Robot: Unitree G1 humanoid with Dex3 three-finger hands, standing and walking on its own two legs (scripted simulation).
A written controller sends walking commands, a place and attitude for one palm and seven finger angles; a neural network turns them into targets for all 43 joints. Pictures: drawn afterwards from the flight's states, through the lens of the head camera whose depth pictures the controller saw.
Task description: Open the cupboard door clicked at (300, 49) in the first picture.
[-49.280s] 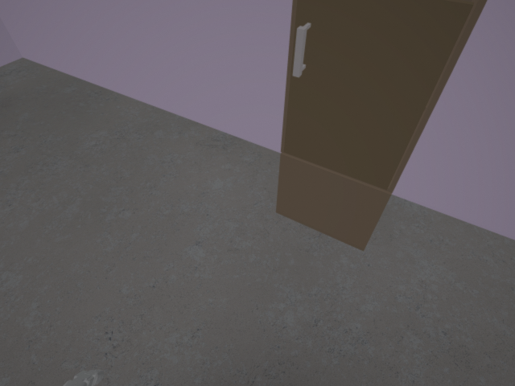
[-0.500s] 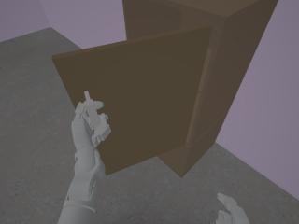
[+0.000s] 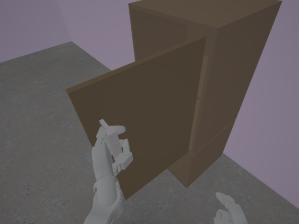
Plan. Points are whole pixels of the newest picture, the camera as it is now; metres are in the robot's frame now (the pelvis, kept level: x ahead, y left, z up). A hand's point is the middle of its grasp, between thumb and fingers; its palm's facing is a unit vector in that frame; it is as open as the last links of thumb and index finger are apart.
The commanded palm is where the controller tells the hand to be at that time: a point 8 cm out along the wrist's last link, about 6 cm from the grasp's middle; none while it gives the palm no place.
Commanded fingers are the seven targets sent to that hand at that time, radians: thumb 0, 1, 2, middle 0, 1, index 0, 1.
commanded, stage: open thumb and fingers to let go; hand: left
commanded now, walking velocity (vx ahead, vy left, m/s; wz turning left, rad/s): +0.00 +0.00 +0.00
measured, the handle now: (111, 143) +0.30 +0.12 +0.10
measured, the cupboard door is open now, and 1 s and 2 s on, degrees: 88 89 88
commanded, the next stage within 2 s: slide the hand sideways off the handle in 0.68 s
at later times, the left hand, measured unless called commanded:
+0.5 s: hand (123, 151) +0.27 +0.08 +0.10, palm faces +0.28 -0.96 +0.03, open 13.6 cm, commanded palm +0.23 +0.13 +0.10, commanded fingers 0.00 -0.50 0.30 -0.21 -0.65 -0.21 -0.65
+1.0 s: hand (120, 166) +0.23 +0.09 +0.10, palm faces -0.20 -0.98 +0.00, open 15.9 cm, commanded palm +0.22 +0.13 +0.10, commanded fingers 0.00 -0.50 0.30 -0.15 -0.30 -0.15 -0.30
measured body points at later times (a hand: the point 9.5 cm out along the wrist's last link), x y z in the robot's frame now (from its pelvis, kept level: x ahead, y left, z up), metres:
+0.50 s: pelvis +0.00 +0.01 +0.00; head -0.01 -0.01 +0.45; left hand +0.25 +0.13 +0.11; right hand +0.19 -0.20 -0.09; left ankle +0.05 +0.15 -0.72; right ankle -0.03 -0.07 -0.72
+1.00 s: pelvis -0.01 +0.04 +0.00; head -0.03 +0.02 +0.45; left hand +0.24 +0.14 +0.10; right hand +0.17 -0.17 -0.08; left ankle +0.05 +0.15 -0.72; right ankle -0.03 -0.07 -0.72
